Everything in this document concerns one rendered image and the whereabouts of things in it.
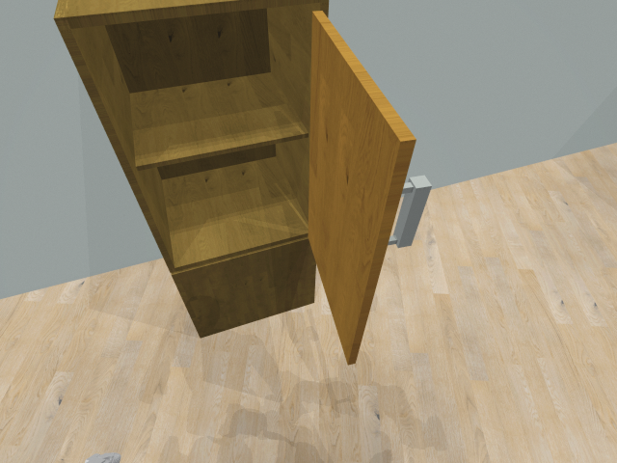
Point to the handle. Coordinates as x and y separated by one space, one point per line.
416 192

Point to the cupboard door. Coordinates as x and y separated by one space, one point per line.
359 156

